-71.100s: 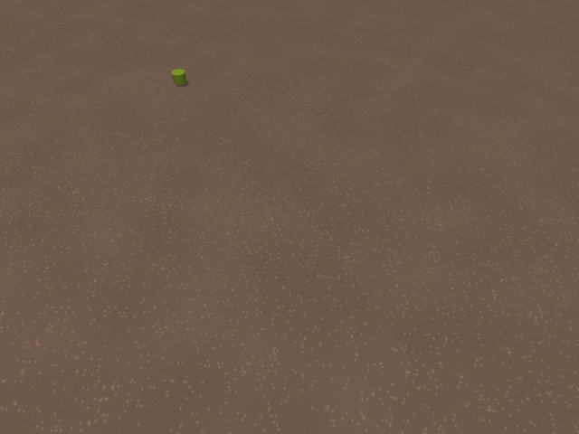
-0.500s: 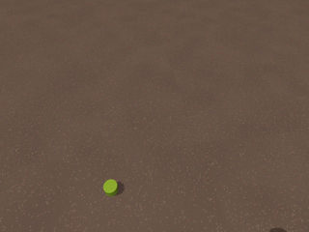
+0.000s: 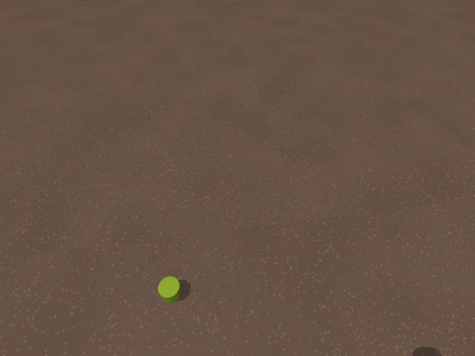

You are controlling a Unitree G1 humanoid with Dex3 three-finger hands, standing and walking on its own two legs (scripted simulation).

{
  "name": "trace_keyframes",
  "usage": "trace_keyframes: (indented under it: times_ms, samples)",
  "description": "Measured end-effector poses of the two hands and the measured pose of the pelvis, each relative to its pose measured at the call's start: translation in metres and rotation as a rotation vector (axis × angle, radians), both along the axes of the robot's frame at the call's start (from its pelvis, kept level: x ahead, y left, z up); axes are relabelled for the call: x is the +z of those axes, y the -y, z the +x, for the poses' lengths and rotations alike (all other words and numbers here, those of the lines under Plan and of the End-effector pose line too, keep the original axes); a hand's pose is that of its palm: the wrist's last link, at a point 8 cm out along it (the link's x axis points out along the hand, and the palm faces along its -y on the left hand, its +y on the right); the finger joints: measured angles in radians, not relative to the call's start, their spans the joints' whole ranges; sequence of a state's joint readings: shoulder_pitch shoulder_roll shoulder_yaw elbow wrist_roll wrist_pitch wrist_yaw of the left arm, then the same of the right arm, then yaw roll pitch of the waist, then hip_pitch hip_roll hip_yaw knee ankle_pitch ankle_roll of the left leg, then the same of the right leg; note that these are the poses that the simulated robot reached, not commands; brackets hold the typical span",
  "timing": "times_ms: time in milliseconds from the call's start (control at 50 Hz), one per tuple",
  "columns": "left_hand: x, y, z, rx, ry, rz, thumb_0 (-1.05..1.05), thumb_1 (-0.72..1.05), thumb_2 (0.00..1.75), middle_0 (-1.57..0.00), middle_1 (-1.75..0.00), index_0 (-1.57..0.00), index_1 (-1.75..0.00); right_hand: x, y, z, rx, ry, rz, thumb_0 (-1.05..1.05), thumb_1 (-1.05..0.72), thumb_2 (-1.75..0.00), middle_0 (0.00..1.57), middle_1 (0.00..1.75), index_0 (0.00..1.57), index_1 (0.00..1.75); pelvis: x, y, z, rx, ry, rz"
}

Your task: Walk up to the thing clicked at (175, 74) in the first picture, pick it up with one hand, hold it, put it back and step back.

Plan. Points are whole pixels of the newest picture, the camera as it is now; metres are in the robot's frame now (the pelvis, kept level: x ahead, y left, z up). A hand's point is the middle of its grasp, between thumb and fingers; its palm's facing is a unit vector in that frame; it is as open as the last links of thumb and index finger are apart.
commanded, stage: stand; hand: left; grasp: from above
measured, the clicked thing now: (170, 289) +0.48 +0.27 -0.75
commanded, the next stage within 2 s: step back in 0.80 s
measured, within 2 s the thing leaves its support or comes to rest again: neither
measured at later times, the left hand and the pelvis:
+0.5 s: hand out of the picture +0.07 +0.25 -0.16, palm faces +0.02 -0.94 -0.33, open 7.4 cm; pelvis +0.00 +0.00 +0.00, yaw +0 degrees
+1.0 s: hand out of the picture +0.06 +0.27 -0.17, palm faces +0.02 -0.93 -0.37, open 7.4 cm; pelvis -0.03 +0.01 -0.01, yaw +1 degrees
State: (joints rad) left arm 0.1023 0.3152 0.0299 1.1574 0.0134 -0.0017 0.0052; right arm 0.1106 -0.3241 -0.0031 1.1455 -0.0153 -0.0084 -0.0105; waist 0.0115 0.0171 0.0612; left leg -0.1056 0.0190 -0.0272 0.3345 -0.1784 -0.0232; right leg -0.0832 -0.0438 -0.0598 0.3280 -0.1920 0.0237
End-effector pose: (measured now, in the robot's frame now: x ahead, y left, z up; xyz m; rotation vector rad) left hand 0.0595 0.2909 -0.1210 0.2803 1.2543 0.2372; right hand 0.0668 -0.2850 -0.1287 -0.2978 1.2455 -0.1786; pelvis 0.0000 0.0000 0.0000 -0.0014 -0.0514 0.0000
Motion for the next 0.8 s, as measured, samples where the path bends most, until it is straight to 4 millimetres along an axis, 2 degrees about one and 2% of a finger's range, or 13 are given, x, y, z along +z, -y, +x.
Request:
trace_keyframes:
  times_ms: [800]
  samples:
    - [0.0028, -0.0002, 0.0049, -0.016, 0.019, 0.001, 0.00, 0.90, 0.90, -0.20, -0.30, -0.20, -0.30, 0.0031, 0.0067, 0.0031, 0.005, 0.009, -0.005, 0.00, -0.90, -0.90, 0.20, 0.30, 0.21, 0.30, 0.0005, 0.0025, 0.0017, 0.003, -0.004, 0.001]
